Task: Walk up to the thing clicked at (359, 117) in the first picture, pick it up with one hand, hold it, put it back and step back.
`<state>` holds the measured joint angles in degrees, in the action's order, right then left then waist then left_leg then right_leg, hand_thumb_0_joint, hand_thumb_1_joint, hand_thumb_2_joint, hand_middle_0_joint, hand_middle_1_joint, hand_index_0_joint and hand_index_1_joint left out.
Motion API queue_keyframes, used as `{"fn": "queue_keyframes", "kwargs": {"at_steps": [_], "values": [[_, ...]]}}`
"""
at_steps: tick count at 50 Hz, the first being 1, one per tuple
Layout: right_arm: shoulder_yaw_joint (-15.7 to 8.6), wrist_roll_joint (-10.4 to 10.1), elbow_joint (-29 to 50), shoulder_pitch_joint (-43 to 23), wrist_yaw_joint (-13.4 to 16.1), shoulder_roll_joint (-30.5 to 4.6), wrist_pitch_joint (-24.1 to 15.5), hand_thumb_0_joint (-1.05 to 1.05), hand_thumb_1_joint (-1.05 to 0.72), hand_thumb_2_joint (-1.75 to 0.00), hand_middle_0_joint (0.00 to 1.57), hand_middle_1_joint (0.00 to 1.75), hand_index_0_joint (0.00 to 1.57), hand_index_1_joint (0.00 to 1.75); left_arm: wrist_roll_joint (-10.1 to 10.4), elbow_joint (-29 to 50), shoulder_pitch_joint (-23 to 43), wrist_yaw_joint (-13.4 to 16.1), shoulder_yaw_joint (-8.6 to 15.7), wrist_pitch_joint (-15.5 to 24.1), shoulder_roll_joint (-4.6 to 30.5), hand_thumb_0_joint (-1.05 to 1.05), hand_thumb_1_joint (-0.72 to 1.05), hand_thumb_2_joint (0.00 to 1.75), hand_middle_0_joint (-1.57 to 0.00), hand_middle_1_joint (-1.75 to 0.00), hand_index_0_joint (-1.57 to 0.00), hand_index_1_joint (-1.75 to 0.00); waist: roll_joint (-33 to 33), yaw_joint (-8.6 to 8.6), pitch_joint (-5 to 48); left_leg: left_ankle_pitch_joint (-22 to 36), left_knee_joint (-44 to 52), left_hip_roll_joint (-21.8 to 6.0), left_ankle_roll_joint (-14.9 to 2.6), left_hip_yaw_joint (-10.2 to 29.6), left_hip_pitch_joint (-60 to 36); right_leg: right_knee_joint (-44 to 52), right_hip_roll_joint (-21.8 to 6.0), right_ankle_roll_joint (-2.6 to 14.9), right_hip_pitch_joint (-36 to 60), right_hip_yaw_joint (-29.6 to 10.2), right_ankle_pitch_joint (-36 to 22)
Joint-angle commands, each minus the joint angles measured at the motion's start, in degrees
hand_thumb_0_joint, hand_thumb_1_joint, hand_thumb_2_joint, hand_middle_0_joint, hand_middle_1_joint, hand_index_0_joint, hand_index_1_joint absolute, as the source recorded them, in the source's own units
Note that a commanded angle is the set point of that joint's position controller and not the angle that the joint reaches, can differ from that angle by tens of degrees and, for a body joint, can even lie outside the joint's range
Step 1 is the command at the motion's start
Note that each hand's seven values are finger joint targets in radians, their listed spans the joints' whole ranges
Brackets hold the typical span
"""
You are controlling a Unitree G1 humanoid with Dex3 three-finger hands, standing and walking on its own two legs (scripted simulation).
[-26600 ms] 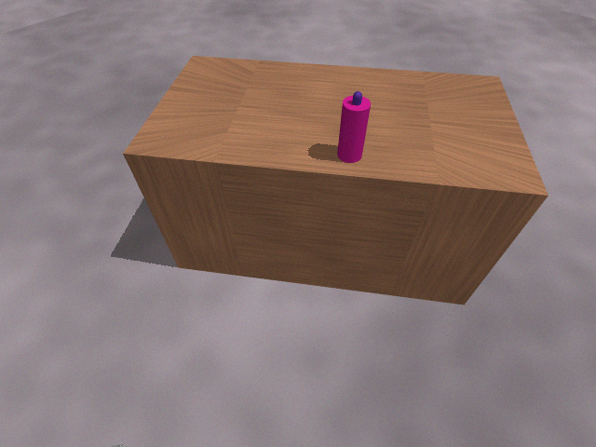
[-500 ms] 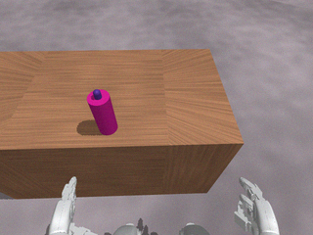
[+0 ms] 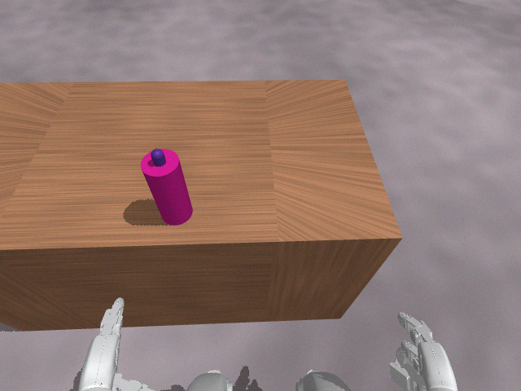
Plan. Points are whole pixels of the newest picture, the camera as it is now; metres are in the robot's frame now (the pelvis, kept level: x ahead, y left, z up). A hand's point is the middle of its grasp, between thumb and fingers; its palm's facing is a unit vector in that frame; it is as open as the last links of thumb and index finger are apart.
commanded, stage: home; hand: left
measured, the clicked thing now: (167, 185) +0.48 +0.19 -0.02
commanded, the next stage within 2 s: stand in 0.30 s
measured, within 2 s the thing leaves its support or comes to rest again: neither
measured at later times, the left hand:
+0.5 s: hand out of the picture +0.07 +0.25 -0.11, palm faces -0.01 -0.94 -0.35, open 17.2 cm
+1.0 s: hand out of the picture +0.04 +0.24 -0.10, palm faces +0.00 -0.94 -0.35, open 7.8 cm
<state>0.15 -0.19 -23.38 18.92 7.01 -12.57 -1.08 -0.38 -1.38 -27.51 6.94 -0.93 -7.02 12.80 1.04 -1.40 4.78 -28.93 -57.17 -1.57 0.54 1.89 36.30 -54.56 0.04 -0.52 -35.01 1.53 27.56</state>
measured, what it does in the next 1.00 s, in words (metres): rises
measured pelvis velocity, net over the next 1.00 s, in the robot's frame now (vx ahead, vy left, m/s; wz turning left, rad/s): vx -0.01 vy -0.01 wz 0.02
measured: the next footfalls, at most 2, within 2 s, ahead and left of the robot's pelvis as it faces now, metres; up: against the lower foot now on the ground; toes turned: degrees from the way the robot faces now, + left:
none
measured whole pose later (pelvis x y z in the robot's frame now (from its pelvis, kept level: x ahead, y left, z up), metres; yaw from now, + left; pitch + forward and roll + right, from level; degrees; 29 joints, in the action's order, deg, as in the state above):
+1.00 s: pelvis -0.01 -0.01 +0.06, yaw +1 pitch -4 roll +0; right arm -1.3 1.4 -66.5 7.9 0.3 -18.4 -0.3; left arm -1.4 -66.1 -8.2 0.7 0.0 1.1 18.7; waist 0.8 -0.1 -3.4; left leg -10.9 -21.9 -0.6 0.9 2.0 7.3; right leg -21.2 -0.9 -0.4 -6.4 2.1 11.0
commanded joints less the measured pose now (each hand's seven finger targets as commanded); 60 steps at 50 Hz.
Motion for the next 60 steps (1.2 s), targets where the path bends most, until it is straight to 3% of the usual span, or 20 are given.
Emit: {"fn": "queue_keyframes", "kwargs": {"at_steps": [1, 3, 5, 10, 17, 20, 22, 23, 26, 31, 34, 38, 47, 55, 60], "values": [[-5.0, 6.6, -7.7, -5.9, -3.1, -14.4, -1.5, 0.0, -0.9, -0.9, 0.2, 0.3, 0.2, 0.3, -5.6, -15.4, 8.3, -3.3, 6.6, 7.5, 14.4, 0.0, -0.58, 0.04, -0.05, -0.05, -0.05, -0.05, -3.1, 1.33, 4.5, 25.2, 10.4, -0.8, -4.86, 1.8, -11.9, 9.4, -4.5, 5.96, 12.7, -5.5, -21.1], [-4.6, 5.2, -8.7, -7.3, -4.2, -14.4, -1.7, 0.0, -0.9, -0.9, 0.2, 0.3, 0.2, 0.3, -4.1, -18.7, 8.9, -4.3, 5.3, 8.6, 13.8, 0.0, -0.54, 0.06, -0.05, -0.06, -0.05, -0.06, -0.8, 1.89, 2.9, 24.9, 13.2, -1.2, -5.82, 3.8, -12.4, 10.0, -3.9, 5.73, 12.2, -5.6, -18.8], [-4.8, 3.4, -11.1, -8.2, -5.5, -14.8, -1.9, 0.0, -0.9, -0.9, 0.2, 0.3, 0.2, 0.3, -3.0, -22.8, 11.0, -5.1, 4.9, 9.4, 14.3, 0.0, -0.56, 0.05, -0.05, -0.05, -0.05, -0.05, -2.1, 2.25, 2.2, 19.8, 14.8, -1.0, -5.43, 3.7, -13.1, 12.3, -4.1, 5.5, 12.7, -6.0, -16.2], [-5.0, 2.8, -16.8, -9.4, -6.2, -14.2, -1.6, 0.0, -0.9, -0.9, 0.2, 0.3, 0.2, 0.3, -2.6, -32.0, 14.8, -5.3, 5.1, 9.7, 15.5, 0.0, -0.59, 0.03, -0.04, -0.05, -0.04, -0.05, -3.2, 1.62, 0.5, 15.3, 17.7, -0.8, -4.73, 4.4, -15.6, 17.0, -5.0, 5.16, 13.1, -8.0, -13.3], [-4.9, 2.5, -24.0, -9.1, -6.1, -15.7, -1.4, 0.0, -0.9, -0.9, 0.2, 0.3, 0.2, 0.3, -1.8, -41.6, 16.2, -5.1, 5.0, 10.0, 16.6, 0.0, -0.57, 0.05, -0.05, -0.05, -0.05, -0.05, -0.7, 1.44, -1.9, 21.5, 23.4, -2.3, -4.33, 5.8, -19.3, 20.5, -5.1, 4.33, 17.7, -6.5, -19.5], [-4.8, 2.4, -26.7, -10.3, -5.9, -16.4, -1.4, 0.0, -0.9, -0.9, 0.2, 0.3, 0.2, 0.3, -1.3, -45.4, 15.4, -5.0, 4.6, 9.7, 16.1, 0.0, -0.56, 0.05, -0.05, -0.05, -0.05, -0.05, 1.3, 2.29, -1.2, 23.9, 25.8, -3.3, -4.36, 6.5, -22.0, 22.0, -5.1, 3.86, 19.9, -5.5, -20.9], [-4.4, 2.2, -28.6, -9.8, -5.8, -16.2, -1.3, 0.0, -0.9, -0.9, 0.2, 0.3, 0.2, 0.3, -1.1, -47.7, 16.0, -4.9, 4.4, 9.6, 16.6, 0.0, -0.4, 0.21, -0.2, -0.21, -0.2, -0.21, 0.0, 1.74, -2.0, 24.1, 27.8, -3.2, -3.78, 6.0, -22.6, 24.1, -5.4, 3.76, 21.4, -5.8, -21.5], [-4.3, 2.2, -29.4, -10.0, -5.8, -16.5, -1.2, 0.0, -0.9, -0.9, 0.2, 0.3, 0.2, 0.3, -1.0, -48.6, 16.4, -5.0, 4.3, 9.4, 16.8, 0.0, -0.32, 0.29, -0.2, -0.29, -0.2, -0.29, 0.4, 1.62, -2.9, 23.3, 29.3, -3.3, -3.63, 6.2, -22.9, 25.1, -5.3, 3.46, 21.3, -5.9, -20.6], [-3.9, 2.1, -31.8, -11.4, -5.7, -16.7, -1.0, 0.0, -0.9, -0.9, 0.2, 0.3, 0.2, 0.3, -0.8, -51.6, 16.5, -5.0, 3.9, 9.1, 16.5, 0.0, -0.08, 0.53, -0.2, -0.3, -0.2, -0.3, 1.0, 2.13, -3.7, 22.5, 32.3, -4.0, -3.31, 6.6, -23.9, 27.7, -5.5, 3.02, 23.4, -5.2, -19.6], [-3.4, 1.7, -34.8, -11.7, -5.7, -16.6, -0.8, 0.0, -0.9, -0.9, 0.2, 0.3, 0.2, 0.3, -0.8, -55.2, 19.1, -5.2, 3.5, 9.4, 16.9, 0.0, 0.32, 0.9, -0.2, -0.3, -0.2, -0.3, -0.5, 1.3, -5.1, 21.9, 35.7, -3.7, -2.49, 5.5, -25.5, 32.3, -6.5, 2.51, 25.7, -5.8, -19.2], [-3.4, 1.6, -36.2, -12.9, -5.9, -16.6, -0.5, 0.0, -0.9, -0.9, 0.2, 0.3, 0.2, 0.3, -0.9, -57.2, 19.9, -5.3, 3.3, 9.2, 16.8, 0.0, 0.56, 0.9, -0.2, -0.3, -0.2, -0.3, -0.6, 1.45, -6.9, 18.3, 37.8, -3.7, -2.13, 5.6, -25.2, 34.8, -6.4, 2.27, 25.8, -5.6, -15.2], [-3.3, 1.4, -37.8, -13.0, -6.1, -16.5, -0.6, 0.0, -0.9, -0.9, 0.2, 0.3, 0.2, 0.3, -0.9, -58.9, 20.2, -5.4, 3.1, 9.4, 17.1, 0.0, 0.88, 0.9, -0.2, -0.3, -0.2, -0.3, -1.3, 1.42, -6.9, 18.5, 39.1, -3.8, -1.87, 5.6, -27.1, 36.7, -6.5, 1.81, 25.8, -5.4, -14.9], [-3.2, 1.4, -39.7, -13.7, -6.3, -17.0, -0.2, 0.0, -0.9, -0.9, 0.2, 0.3, 0.2, 0.3, -0.8, -61.4, 21.5, -5.5, 3.2, 9.4, 17.8, 0.0, 0.9, 0.9, -0.2, -0.3, -0.2, -0.3, -1.2, 1.61, -7.8, 16.7, 40.2, -3.7, -1.66, 5.0, -27.0, 39.4, -7.0, 1.3, 26.0, -5.9, -11.5], [-2.7, 1.4, -40.6, -13.5, -6.1, -16.8, -0.3, 0.0, -0.9, -0.9, 0.2, 0.3, 0.2, 0.3, -0.5, -62.3, 22.7, -5.6, 3.2, 9.3, 17.8, 0.0, 0.9, 0.9, -0.2, -0.3, -0.2, -0.3, -0.1, 1.77, -6.1, 19.4, 41.1, -4.4, -1.65, 4.6, -27.0, 38.8, -7.2, 1.5, 29.0, -5.7, -16.4], [-2.6, 1.2, -40.8, -13.4, -5.9, -17.3, -0.6, 0.0, -0.9, -0.9, 0.2, 0.3, 0.2, 0.3, -0.4, -62.8, 22.4, -5.6, 3.0, 9.3, 17.5, 0.0, 0.9, 0.9, -0.2, -0.3, -0.2, -0.3, -0.9, 1.85, -5.4, 24.4, 41.1, -4.8, -1.52, 4.3, -29.0, 38.5, -7.4, 1.51, 29.4, -5.7, -21.1]]}}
